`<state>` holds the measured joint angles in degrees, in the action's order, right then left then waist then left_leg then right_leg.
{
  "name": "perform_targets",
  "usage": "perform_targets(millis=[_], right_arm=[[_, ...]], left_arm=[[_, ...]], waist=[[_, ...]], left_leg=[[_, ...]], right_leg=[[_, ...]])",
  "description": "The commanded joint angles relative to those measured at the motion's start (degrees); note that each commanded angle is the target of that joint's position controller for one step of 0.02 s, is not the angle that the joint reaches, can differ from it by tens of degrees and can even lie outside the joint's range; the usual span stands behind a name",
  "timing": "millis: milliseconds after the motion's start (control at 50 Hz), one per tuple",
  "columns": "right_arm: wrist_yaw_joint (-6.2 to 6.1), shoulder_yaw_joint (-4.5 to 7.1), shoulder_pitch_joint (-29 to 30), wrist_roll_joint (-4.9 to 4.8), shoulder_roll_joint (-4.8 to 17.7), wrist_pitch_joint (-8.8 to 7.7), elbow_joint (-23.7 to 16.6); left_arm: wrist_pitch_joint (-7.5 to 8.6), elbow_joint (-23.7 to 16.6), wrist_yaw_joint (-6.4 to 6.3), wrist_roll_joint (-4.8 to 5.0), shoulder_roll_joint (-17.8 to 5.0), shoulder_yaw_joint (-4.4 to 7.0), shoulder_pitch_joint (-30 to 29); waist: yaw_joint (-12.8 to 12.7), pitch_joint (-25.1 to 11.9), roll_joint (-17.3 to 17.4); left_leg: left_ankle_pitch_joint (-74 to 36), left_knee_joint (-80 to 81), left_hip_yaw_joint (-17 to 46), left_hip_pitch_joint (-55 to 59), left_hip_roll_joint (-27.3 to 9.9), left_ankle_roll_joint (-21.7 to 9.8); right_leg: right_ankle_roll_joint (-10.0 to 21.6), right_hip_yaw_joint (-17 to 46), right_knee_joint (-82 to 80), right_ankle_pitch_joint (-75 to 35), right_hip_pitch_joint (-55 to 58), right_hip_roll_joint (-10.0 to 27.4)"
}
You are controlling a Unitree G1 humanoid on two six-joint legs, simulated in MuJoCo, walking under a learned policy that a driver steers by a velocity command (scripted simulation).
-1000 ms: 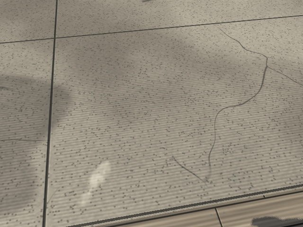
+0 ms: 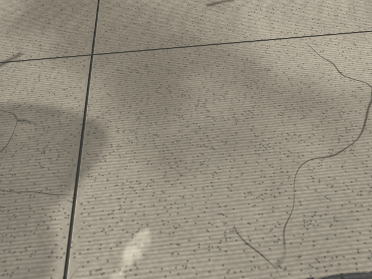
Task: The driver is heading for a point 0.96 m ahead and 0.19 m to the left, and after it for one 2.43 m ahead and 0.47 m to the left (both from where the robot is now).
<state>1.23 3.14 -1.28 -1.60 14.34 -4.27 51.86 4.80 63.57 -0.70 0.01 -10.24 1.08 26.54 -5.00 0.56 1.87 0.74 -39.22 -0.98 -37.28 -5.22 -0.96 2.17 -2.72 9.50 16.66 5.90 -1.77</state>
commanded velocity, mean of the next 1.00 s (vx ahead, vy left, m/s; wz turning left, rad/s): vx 0.38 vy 0.00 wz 0.13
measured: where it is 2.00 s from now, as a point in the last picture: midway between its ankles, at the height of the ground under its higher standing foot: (167, 169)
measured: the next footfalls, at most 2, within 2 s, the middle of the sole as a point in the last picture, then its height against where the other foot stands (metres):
left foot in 0.14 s outside the picture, level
right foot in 0.68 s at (243, 253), level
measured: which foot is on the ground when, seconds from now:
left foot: up 0.00-0.12, down 0.14-0.68, up 0.70-1.00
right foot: down 0.00-0.16, up 0.18-0.66, down 0.68-1.00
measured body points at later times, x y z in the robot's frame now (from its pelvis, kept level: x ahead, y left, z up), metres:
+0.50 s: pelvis +0.29 +0.05 +0.01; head +0.30 +0.05 +0.46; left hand +0.46 +0.31 -0.11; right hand +0.27 -0.21 -0.14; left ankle +0.24 +0.14 -0.74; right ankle +0.47 -0.13 -0.67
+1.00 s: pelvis +0.50 -0.01 +0.00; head +0.54 +0.00 +0.45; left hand +0.57 +0.28 -0.12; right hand +0.65 -0.27 -0.12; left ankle +0.54 +0.14 -0.69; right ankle +0.56 -0.10 -0.74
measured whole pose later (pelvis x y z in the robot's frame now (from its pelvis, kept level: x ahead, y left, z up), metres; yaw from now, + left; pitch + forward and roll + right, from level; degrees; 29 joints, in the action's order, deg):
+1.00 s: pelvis +0.50 -0.01 +0.00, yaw +10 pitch +2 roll -1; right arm -1.8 5.2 -10.0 -0.9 16.0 1.9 48.5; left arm 2.7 53.2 -1.8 -1.4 -14.5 3.3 6.5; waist -0.1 3.4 1.6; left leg 16.7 -53.1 -0.7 -33.6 -4.9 2.0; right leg 2.7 -12.0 20.7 7.1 -15.1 2.1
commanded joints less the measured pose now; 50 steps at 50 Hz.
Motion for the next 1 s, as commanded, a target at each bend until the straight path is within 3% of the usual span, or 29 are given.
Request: perform_targets(millis=[20, 60, 100, 120, 140, 160, 180, 200, 220, 240, 260, 300, 320, 380, 420, 500, 580, 620, 660, 680, 700, 720, 740, 760, 780, 820, 860, 920, 1000], right_arm=[[0.95, -0.42, 10.17, -0.29, 1.89, -0.91, -6.08], [1.55, -0.21, 10.43, -0.31, 2.97, -1.26, -6.87], [1.64, 1.00, 5.17, -0.16, 5.60, -1.45, -6.06], [1.37, 2.23, -2.74, -0.19, 7.60, -1.35, -3.86], [0.86, 3.55, -13.08, -0.32, 10.03, -1.03, -0.82], [0.35, 4.75, -22.03, 1.19, 15.08, -0.85, 0.99], [0.55, 4.04, -23.92, 1.00, 13.79, -0.58, 1.94], [0.77, 2.70, -18.92, 0.57, 10.00, -1.00, 1.62], [0.69, 1.95, -13.43, 0.74, 7.50, -1.36, 0.41], [1.00, 1.32, -8.88, 1.28, 5.81, -1.94, -0.15], [1.23, 0.80, -6.55, 1.89, 4.00, -2.51, -0.25], [1.50, 0.39, -6.59, 2.08, 2.91, -2.65, 0.71], [1.26, 0.42, -7.73, 1.93, 3.52, -2.67, 1.36], [-0.19, 0.92, -11.53, 1.97, 6.61, -2.63, 2.54], [-0.98, 0.94, -13.97, 1.85, 7.04, -2.27, 3.03], [-1.64, 0.95, -18.61, 1.11, 7.76, -1.86, 4.12], [-1.76, 1.26, -23.07, 0.72, 8.14, -0.76, 6.07], [-2.05, 1.40, -23.16, 0.85, 8.11, 0.22, 6.43], [-2.29, 1.69, -21.05, 0.85, 9.14, 1.06, 5.68], [-2.27, 1.22, -20.44, 0.96, 8.09, 1.11, 4.84], [-2.13, 0.08, -21.24, 2.32, 5.21, 0.72, 2.52], [-1.85, -1.76, -30.07, 1.46, -1.10, 0.10, 3.40], [-1.99, 0.33, -26.59, 0.08, 6.63, -0.11, 3.76], [-2.33, 1.29, -20.69, -1.10, 8.60, 0.17, 1.50], [-2.88, 1.39, -18.76, -0.88, 7.55, 0.95, 1.33], [-3.52, 1.94, -20.21, -0.01, 5.06, 3.50, 1.14], [-3.79, 2.11, -21.06, 0.09, 3.16, 5.32, 0.04], [-3.72, 2.56, -17.38, 0.70, 3.81, 6.17, -3.16], [-2.41, 2.76, -11.99, 0.79, 4.51, 6.34, -6.20]], left_arm=[[0.22, -1.09, -0.57, 0.73, -10.16, 1.98, 2.70], [-0.14, -1.13, -0.63, 0.93, -10.75, 2.46, 2.12], [-0.66, -1.79, -0.63, 0.65, -12.34, 3.12, 0.37], [-1.18, -2.15, -0.62, 0.35, -12.47, 3.22, -0.72], [-1.47, -2.87, -0.56, -0.01, -11.74, 2.86, -1.49], [-1.00, -4.18, 0.06, -0.51, -6.30, 1.32, 3.34], [0.69, -3.49, 0.62, 0.47, -2.12, 0.01, 5.17], [2.22, -5.14, 0.92, 2.15, -7.60, 1.56, -0.58], [2.94, -7.13, 0.82, 3.22, -9.86, 2.06, -6.03], [3.02, -7.61, 0.30, 2.73, -9.76, 2.29, -8.43], [2.36, -7.42, -0.21, 1.79, -9.53, 2.91, -8.13], [0.70, -7.01, -0.43, 1.38, -6.89, 2.88, -5.58], [0.14, -7.26, -0.51, 1.34, -6.26, 2.88, -5.90], [-0.38, -10.30, -0.69, 0.54, -7.77, 3.36, -13.37], [-0.11, -11.76, -0.34, 0.18, -7.71, 3.42, -17.65], [0.51, -14.03, 0.68, 0.61, -6.31, 2.62, -26.26], [0.89, -16.50, 2.02, 1.14, -6.58, 2.01, -32.38], [1.48, -17.43, 2.58, 0.67, -7.62, 2.26, -32.56], [2.18, -15.44, 2.50, 0.01, -10.70, 3.61, -24.14], [2.60, -13.06, 2.19, -0.60, -13.90, 4.84, -16.02], [2.66, -11.68, 1.59, -2.13, -18.92, 5.82, -7.28], [1.59, -11.84, 1.60, -1.36, -20.36, 5.80, -6.75], [0.68, -13.49, 1.34, -0.87, -15.35, 4.60, -7.47], [0.29, -14.52, 0.80, -0.56, -13.26, 3.83, -12.67], [0.10, -14.83, 0.44, -0.43, -11.61, 3.23, -16.69], [-0.03, -14.70, 0.35, -1.38, -9.93, 2.85, -20.89], [-0.08, -14.73, 0.28, -2.19, -10.47, 3.09, -23.20], [-0.49, -14.34, -0.83, -1.74, -12.28, 3.76, -23.58], [-2.04, -14.33, -2.06, -1.04, -13.84, 4.24, -24.37]], waist=[[0.56, 8.95, -6.55], [1.94, 8.22, -6.60], [5.72, 3.28, -8.45], [9.98, -1.67, -9.07], [14.58, -7.66, -8.54], [13.64, -17.25, 2.33], [12.15, -25.05, 12.82], [11.99, -16.87, 9.14], [10.41, -9.06, 5.84], [8.06, -4.35, 0.31], [5.74, -3.01, 0.43], [3.40, -1.87, 1.94], [3.01, -0.81, 1.86], [3.96, 2.38, 0.47], [5.06, 2.81, 0.28], [7.89, 3.55, 0.48], [9.65, 5.05, 0.48], [8.38, 4.83, 1.10], [3.65, -0.73, 3.55], [0.19, -6.53, 2.75], [-1.09, -16.77, -4.75], [1.96, -27.97, -18.95], [-0.36, -28.74, -11.00], [0.74, -19.69, -9.99], [2.55, -13.44, -6.69], [6.23, -7.61, -7.91], [7.83, -5.10, -8.38], [7.61, -4.73, -8.22], [6.36, -4.97, -7.83]], left_leg=[[-2.94, 5.71, -1.19, -0.60, 1.52, -1.00], [-0.93, 7.99, -0.97, 0.74, 1.99, -2.65], [2.28, 7.99, -2.67, 9.81, 4.82, -4.57], [3.30, 7.66, -3.98, 19.76, 6.90, -5.95], [3.27, 7.06, -2.21, 34.76, 5.67, -7.80], [11.20, 7.75, 19.24, 57.77, -8.95, -14.75], [22.71, 21.19, 45.07, 63.84, -18.11, -20.27], [25.98, 24.35, 42.07, 57.09, -15.64, -17.01], [22.03, 25.13, 32.67, 47.63, -14.01, -14.78], [14.78, 26.90, 25.11, 37.49, -11.92, -13.55], [9.98, 28.06, 19.81, 31.22, -9.72, -12.30], [8.15, 30.77, 14.83, 25.10, -7.47, -12.30], [7.44, 31.98, 13.24, 23.31, -7.22, -12.75], [5.59, 34.47, 11.17, 23.91, -7.41, -13.53], [3.19, 34.48, 9.14, 26.15, -6.64, -12.58], [1.28, 34.27, 4.71, 28.40, -4.79, -10.54], [-0.46, 31.03, 4.69, 37.10, -7.67, -10.36], [-10.83, 25.80, 5.73, 39.53, -8.31, -9.04], [-27.01, 16.09, 5.98, 40.37, -6.51, -6.74], [-27.18, 6.48, 4.41, 36.51, -2.91, -4.46], [-5.31, -11.18, 2.41, 22.05, 2.07, -1.56], [39.34, -30.78, 2.84, 4.69, 10.17, 1.73], [39.15, -36.24, 9.74, 3.46, 7.47, 1.79], [35.61, -36.42, 7.40, -0.64, 4.86, 1.78], [31.76, -34.32, 5.46, -0.28, 2.42, 2.52], [26.60, -30.90, 4.52, 7.47, -0.29, 3.10], [24.30, -28.46, 2.66, 10.27, 0.15, 3.30], [18.24, -20.52, 2.55, 8.50, -1.01, 3.26], [12.60, -10.73, 0.42, 11.28, -0.78, 2.60]], right_leg=[[7.87, 6.11, -4.70, -18.79, -5.72, 15.14], [7.08, 5.24, -2.01, -24.36, -1.74, 16.58], [5.85, 4.11, 5.46, -43.09, 0.73, 17.01], [4.77, 2.56, 14.72, -52.28, -0.29, 15.58], [2.97, 1.24, 27.58, -50.32, -7.63, 13.06], [0.14, -0.18, 49.75, -27.61, -28.67, 6.23], [-1.31, 5.97, 65.99, 13.45, -39.59, -2.25], [0.36, 10.92, 71.68, 12.92, -45.72, 1.33], [1.50, 8.75, 71.49, 8.57, -47.38, 4.31], [1.74, 7.59, 67.56, 3.36, -44.74, 7.29], [1.94, 7.67, 63.61, 0.35, -40.79, 9.49], [1.84, 7.63, 59.70, -1.01, -36.27, 10.79], [1.47, 7.10, 57.81, -1.23, -36.57, 11.12], [-0.60, 6.57, 48.82, -8.70, -43.83, 11.98], [-1.42, 6.06, 41.37, -15.62, -46.31, 11.51], [-1.77, 2.99, 27.84, -24.45, -43.01, 8.45], [-1.01, 2.92, 21.80, -21.37, -45.01, 7.21], [0.03, 3.12, 18.55, -17.70, -42.03, 5.67], [1.70, 1.51, 15.87, -17.91, -29.79, 2.37], [3.45, 1.81, 15.48, -27.77, -16.95, 3.54], [7.62, 12.74, 21.91, -49.38, 4.13, 15.96], [17.56, 31.02, 20.96, -57.44, 21.47, 30.69], [15.65, 29.98, 18.07, -50.01, 15.97, 27.45], [13.04, 21.42, 16.29, -46.76, 8.12, 25.22], [11.47, 16.00, 13.73, -43.67, -0.81, 22.47], [10.24, 9.07, 8.48, -35.15, -16.12, 19.74], [11.45, 4.96, 4.78, -30.14, -22.88, 19.20], [12.19, 1.82, 2.72, -26.18, -21.81, 20.19], [11.15, -2.15, 1.99, -19.89, -19.69, 20.34]])
Keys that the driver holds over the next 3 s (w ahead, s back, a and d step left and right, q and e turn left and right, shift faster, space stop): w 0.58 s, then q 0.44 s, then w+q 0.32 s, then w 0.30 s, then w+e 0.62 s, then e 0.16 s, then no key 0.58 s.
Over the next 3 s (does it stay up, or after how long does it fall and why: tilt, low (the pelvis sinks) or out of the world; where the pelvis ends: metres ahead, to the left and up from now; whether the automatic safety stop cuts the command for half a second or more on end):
stays up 1.24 0.26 -0.01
